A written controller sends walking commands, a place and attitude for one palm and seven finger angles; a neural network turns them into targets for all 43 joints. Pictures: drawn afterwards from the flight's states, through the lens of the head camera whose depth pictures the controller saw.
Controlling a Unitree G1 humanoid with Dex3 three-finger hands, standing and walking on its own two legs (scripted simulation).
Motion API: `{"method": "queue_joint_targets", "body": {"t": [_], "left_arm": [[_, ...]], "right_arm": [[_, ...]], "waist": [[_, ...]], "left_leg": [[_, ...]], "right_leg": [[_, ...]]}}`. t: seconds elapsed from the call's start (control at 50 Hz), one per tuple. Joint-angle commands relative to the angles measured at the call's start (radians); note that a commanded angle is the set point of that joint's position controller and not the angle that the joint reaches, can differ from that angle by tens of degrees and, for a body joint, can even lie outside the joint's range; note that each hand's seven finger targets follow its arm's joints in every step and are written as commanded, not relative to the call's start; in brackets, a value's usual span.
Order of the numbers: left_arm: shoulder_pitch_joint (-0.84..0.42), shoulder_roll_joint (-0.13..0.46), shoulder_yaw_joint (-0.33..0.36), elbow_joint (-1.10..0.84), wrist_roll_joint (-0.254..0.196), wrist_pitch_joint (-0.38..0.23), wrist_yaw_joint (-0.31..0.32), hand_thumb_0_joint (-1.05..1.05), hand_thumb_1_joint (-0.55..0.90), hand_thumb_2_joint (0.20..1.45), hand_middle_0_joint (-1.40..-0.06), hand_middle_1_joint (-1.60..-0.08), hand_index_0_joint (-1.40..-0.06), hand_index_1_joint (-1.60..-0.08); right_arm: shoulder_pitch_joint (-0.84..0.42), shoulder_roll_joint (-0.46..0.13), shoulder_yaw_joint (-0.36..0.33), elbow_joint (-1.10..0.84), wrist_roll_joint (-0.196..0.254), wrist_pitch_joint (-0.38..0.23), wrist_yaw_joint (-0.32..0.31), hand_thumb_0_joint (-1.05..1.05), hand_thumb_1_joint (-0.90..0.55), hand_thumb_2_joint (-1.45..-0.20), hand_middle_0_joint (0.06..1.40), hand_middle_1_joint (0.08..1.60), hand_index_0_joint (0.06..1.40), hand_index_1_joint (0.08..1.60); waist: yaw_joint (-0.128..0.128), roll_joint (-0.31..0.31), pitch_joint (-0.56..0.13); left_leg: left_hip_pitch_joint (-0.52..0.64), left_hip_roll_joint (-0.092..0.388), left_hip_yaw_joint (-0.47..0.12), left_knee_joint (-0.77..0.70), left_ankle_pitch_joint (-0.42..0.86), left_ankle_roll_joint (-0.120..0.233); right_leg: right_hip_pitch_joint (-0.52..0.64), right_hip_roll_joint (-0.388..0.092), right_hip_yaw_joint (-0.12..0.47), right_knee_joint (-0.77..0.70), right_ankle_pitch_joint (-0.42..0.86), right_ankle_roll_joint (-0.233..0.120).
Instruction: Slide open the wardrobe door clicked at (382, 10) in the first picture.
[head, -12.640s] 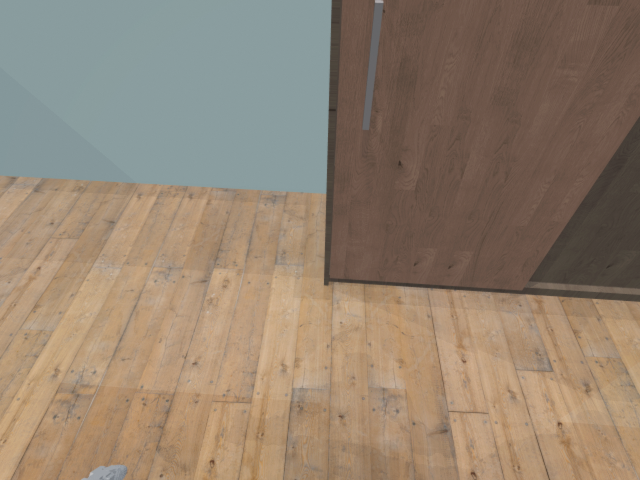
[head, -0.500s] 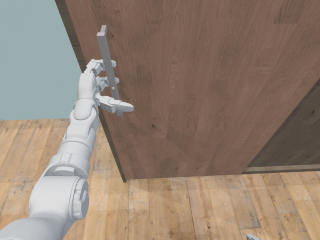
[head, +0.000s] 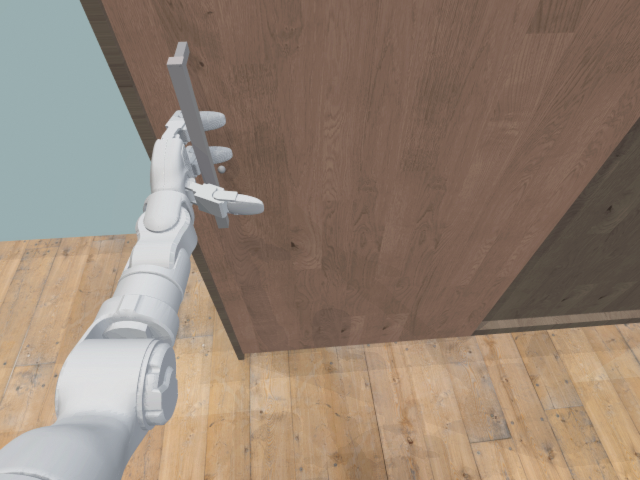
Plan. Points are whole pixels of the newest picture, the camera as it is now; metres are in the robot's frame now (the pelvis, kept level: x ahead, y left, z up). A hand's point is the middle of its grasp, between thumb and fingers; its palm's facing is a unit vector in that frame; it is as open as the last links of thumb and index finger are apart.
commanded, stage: slide the fingers in behind the handle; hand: left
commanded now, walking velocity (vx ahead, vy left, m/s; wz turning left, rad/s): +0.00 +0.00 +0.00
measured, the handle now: (206, 150) +0.53 +0.14 +0.12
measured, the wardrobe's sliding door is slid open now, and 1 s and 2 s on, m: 0.00 0.00 0.00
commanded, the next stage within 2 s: grip the handle and tug to test in 0.42 s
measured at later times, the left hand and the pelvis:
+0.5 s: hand (217, 172) +0.46 +0.12 +0.13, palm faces +0.05 -1.00 -0.02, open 13.9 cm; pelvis +0.01 +0.01 +0.00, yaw +0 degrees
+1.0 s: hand (217, 169) +0.47 +0.12 +0.13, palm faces +0.06 -1.00 -0.02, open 8.9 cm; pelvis +0.01 +0.01 +0.00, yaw +0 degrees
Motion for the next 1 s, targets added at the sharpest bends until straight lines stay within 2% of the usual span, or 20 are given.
{"method": "queue_joint_targets", "body": {"t": [0.0, 0.12, 0.14, 0.18, 0.22, 0.24, 0.28, 0.3, 0.34, 0.36, 0.42, 0.5, 0.56, 0.6, 0.64, 0.7, 0.8, 0.9, 0.96, 0.98], "left_arm": [[-0.5, 0.18, 0.023, -0.242, 0.005, -0.08, 0.008, 0.0, -0.5, 0.3, -0.3, -1.2, -0.3, -1.2], [-0.46, 0.147, 0.006, -0.238, -0.002, -0.07, 0.006, 0.0, -0.5, 0.3, -0.3, -1.2, -0.3, -1.2], [-0.46, 0.175, 0.027, -0.239, 0.003, -0.07, 0.009, 0.0, -0.5, 0.3, -0.3, -1.2, -0.3, -1.2], [-0.45, 0.16, 0.017, -0.256, -0.001, -0.065, 0.008, 0.0, -0.5, 0.3, -0.3, -1.2, -0.3, -1.2], [-0.49, 0.128, -0.012, -0.264, -0.002, -0.062, 0.01, 0.0, -0.5, 0.3, -0.3, -1.2, -0.3, -1.2], [-0.482, 0.16, 0.013, -0.282, 0.004, -0.067, 0.015, 0.0, -0.5, 0.3, -0.3, -1.2, -0.3, -1.2], [-0.462, 0.126, -0.01, -0.319, 0.0, -0.071, 0.016, 0.0, -0.5, 0.3, -0.3, -1.2, -0.3, -1.2], [-0.444, 0.112, -0.014, -0.305, -0.004, -0.067, 0.018, 0.0, -0.5, 0.3, -0.3, -1.2, -0.3, -1.2], [-0.412, 0.147, 0.014, -0.272, 0.001, -0.055, 0.021, 0.0, -0.5, 0.3, -0.3, -1.2, -0.3, -1.2], [-0.436, 0.137, 0.001, -0.298, -0.001, -0.052, 0.02, 0.0, -0.5, 0.3, -0.3, -1.2, -0.3, -1.2], [-0.408, 0.105, -0.021, -0.319, -0.002, -0.044, 0.018, 0.0, -0.5, 0.3, -0.3, -1.2, -0.3, -1.2], [-0.414, 0.107, -0.018, -0.329, -0.006, -0.037, 0.021, 0.0, -0.5, 0.3, -0.3, -1.2, -0.3, -1.2], [-0.378, 0.118, -0.005, -0.354, -0.006, -0.04, 0.02, 0.0, -0.36, 0.36, -0.315, -1.22, -0.315, -1.22], [-0.378, 0.09, -0.028, -0.359, -0.006, -0.04, 0.019, 0.0, -0.267, 0.4, -0.325, -1.233, -0.325, -1.233], [-0.373, 0.106, -0.017, -0.353, -0.004, -0.038, 0.023, 0.0, -0.173, 0.44, -0.335, -1.247, -0.335, -1.247], [-0.396, 0.11, -0.014, -0.366, -0.002, -0.035, 0.027, 0.0, -0.033, 0.5, -0.35, -1.267, -0.35, -1.267], [-0.408, 0.086, -0.036, -0.343, 0.001, -0.022, 0.025, 0.0, 0.2, 0.6, -0.375, -1.3, -0.375, -1.3], [-0.398, 0.112, -0.012, -0.339, -0.003, -0.019, 0.02, 0.0, 0.433, 0.7, -0.4, -1.333, -0.4, -1.333], [-0.416, 0.08, -0.041, -0.337, -0.003, -0.021, 0.018, 0.0, 0.573, 0.76, -0.415, -1.353, -0.415, -1.353], [-0.411, 0.115, -0.01, -0.338, -0.003, -0.026, 0.022, 0.0, 0.62, 0.78, -0.42, -1.36, -0.42, -1.36]], "right_arm": [[0.036, -0.133, -0.046, -0.1, 0.001, -0.039, -0.01, 0.0, -0.9, -0.9, 0.2, 0.3, 0.2, 0.3], [0.036, -0.131, -0.046, -0.106, 0.004, -0.036, -0.006, 0.0, -0.9, -0.9, 0.2, 0.3, 0.2, 0.3], [0.039, -0.136, -0.048, -0.104, 0.003, -0.034, -0.008, 0.0, -0.9, -0.9, 0.2, 0.3, 0.2, 0.3], [0.031, -0.132, -0.047, -0.11, 0.005, -0.032, -0.008, 0.0, -0.9, -0.9, 0.2, 0.3, 0.2, 0.3], [0.032, -0.129, -0.046, -0.107, 0.004, -0.033, -0.007, 0.0, -0.9, -0.9, 0.2, 0.3, 0.2, 0.3], [0.035, -0.133, -0.05, -0.104, 0.004, -0.032, -0.009, 0.0, -0.9, -0.9, 0.2, 0.3, 0.2, 0.3], [0.026, -0.124, -0.049, -0.112, 0.004, -0.034, -0.007, 0.0, -0.9, -0.9, 0.2, 0.3, 0.2, 0.3], [0.026, -0.124, -0.048, -0.111, 0.004, -0.036, -0.006, 0.0, -0.9, -0.9, 0.2, 0.3, 0.2, 0.3], [0.031, -0.132, -0.05, -0.103, 0.003, -0.031, -0.008, 0.0, -0.9, -0.9, 0.2, 0.3, 0.2, 0.3], [0.024, -0.13, -0.049, -0.109, 0.005, -0.029, -0.008, 0.0, -0.9, -0.9, 0.2, 0.3, 0.2, 0.3], [0.012, -0.123, -0.048, -0.116, 0.006, -0.028, -0.006, 0.0, -0.9, -0.9, 0.2, 0.3, 0.2, 0.3], [0.004, -0.121, -0.045, -0.115, 0.007, -0.025, -0.008, 0.0, -0.9, -0.9, 0.2, 0.3, 0.2, 0.3], [0.0, -0.123, -0.047, -0.124, 0.006, -0.024, -0.008, 0.0, -0.9, -0.9, 0.2, 0.3, 0.2, 0.3], [-0.005, -0.117, -0.047, -0.127, 0.008, -0.026, -0.007, 0.0, -0.9, -0.9, 0.2, 0.3, 0.2, 0.3], [0.001, -0.124, -0.049, -0.121, 0.006, -0.024, -0.008, 0.0, -0.9, -0.9, 0.2, 0.3, 0.2, 0.3], [0.001, -0.122, -0.051, -0.119, 0.005, -0.022, -0.008, 0.0, -0.9, -0.9, 0.2, 0.3, 0.2, 0.3], [0.003, -0.119, -0.049, -0.114, 0.006, -0.019, -0.009, 0.0, -0.9, -0.9, 0.2, 0.3, 0.2, 0.3], [0.009, -0.121, -0.051, -0.111, 0.005, -0.015, -0.01, 0.0, -0.9, -0.9, 0.2, 0.3, 0.2, 0.3], [0.009, -0.119, -0.049, -0.111, 0.006, -0.015, -0.009, 0.0, -0.9, -0.9, 0.2, 0.3, 0.2, 0.3], [0.012, -0.122, -0.051, -0.109, 0.004, -0.015, -0.009, 0.0, -0.9, -0.9, 0.2, 0.3, 0.2, 0.3]], "waist": [[0.002, -0.027, -0.371], [0.0, -0.046, -0.358], [0.006, -0.051, -0.358], [0.008, -0.043, -0.36], [-0.007, -0.038, -0.337], [0.007, -0.025, -0.366], [0.013, 0.007, -0.394], [0.01, -0.024, -0.378], [0.016, -0.066, -0.353], [0.007, -0.052, -0.349], [0.015, -0.031, -0.357], [0.017, -0.026, -0.331], [0.032, -0.022, -0.367], [0.029, -0.021, -0.349], [0.025, -0.045, -0.349], [0.023, -0.03, -0.365], [0.016, -0.03, -0.341], [0.018, -0.038, -0.355], [0.01, -0.025, -0.34], [0.018, -0.029, -0.354]], "left_leg": [[0.113, -0.051, -0.029, -0.062, 0.197, 0.022], [0.117, -0.048, -0.026, -0.061, 0.215, 0.021], [0.116, -0.048, -0.029, -0.062, 0.216, 0.021], [0.119, -0.048, -0.025, -0.064, 0.225, 0.021], [0.123, -0.047, -0.03, -0.067, 0.216, 0.02], [0.14, -0.046, -0.032, -0.063, 0.241, 0.019], [0.169, -0.045, -0.032, -0.06, 0.272, 0.016], [0.16, -0.044, -0.034, -0.061, 0.267, 0.017], [0.139, -0.044, -0.035, -0.065, 0.263, 0.018], [0.139, -0.042, -0.033, -0.071, 0.253, 0.017], [0.159, -0.043, -0.029, -0.069, 0.271, 0.017], [0.156, -0.043, -0.032, -0.075, 0.261, 0.015], [0.168, -0.042, -0.033, -0.076, 0.29, 0.013], [0.17, -0.04, -0.036, -0.076, 0.292, 0.01], [0.171, -0.039, -0.036, -0.073, 0.288, 0.013], [0.175, -0.04, -0.035, -0.071, 0.299, 0.012], [0.168, -0.041, -0.035, -0.074, 0.291, 0.012], [0.168, -0.042, -0.032, -0.07, 0.3, 0.014], [0.168, -0.042, -0.036, -0.073, 0.294, 0.013], [0.17, -0.042, -0.036, -0.072, 0.293, 0.013]], "right_leg": [[0.196, 0.027, 0.04, -0.063, 0.283, 0.002], [0.192, 0.031, 0.033, -0.064, 0.302, 0.004], [0.195, 0.031, 0.035, -0.063, 0.298, 0.003], [0.204, 0.029, 0.034, -0.064, 0.312, 0.003], [0.181, 0.03, 0.03, -0.068, 0.295, 0.004], [0.192, 0.032, 0.03, -0.059, 0.307, -0.001], [0.196, 0.033, 0.028, -0.055, 0.327, -0.002], [0.195, 0.034, 0.024, -0.058, 0.323, -0.001], [0.201, 0.035, 0.025, -0.06, 0.325, 0.0], [0.198, 0.031, 0.023, -0.062, 0.317, 0.002], [0.201, 0.033, 0.024, -0.065, 0.329, 0.0], [0.198, 0.032, 0.023, -0.07, 0.314, -0.001], [0.223, 0.031, 0.023, -0.064, 0.335, -0.004], [0.212, 0.034, 0.02, -0.063, 0.329, -0.004], [0.211, 0.035, 0.021, -0.067, 0.327, -0.003], [0.213, 0.033, 0.022, -0.063, 0.34, -0.002], [0.205, 0.032, 0.022, -0.068, 0.337, -0.002], [0.218, 0.032, 0.025, -0.069, 0.354, -0.001], [0.204, 0.03, 0.021, -0.07, 0.342, -0.001], [0.211, 0.032, 0.023, -0.07, 0.342, -0.002]]}}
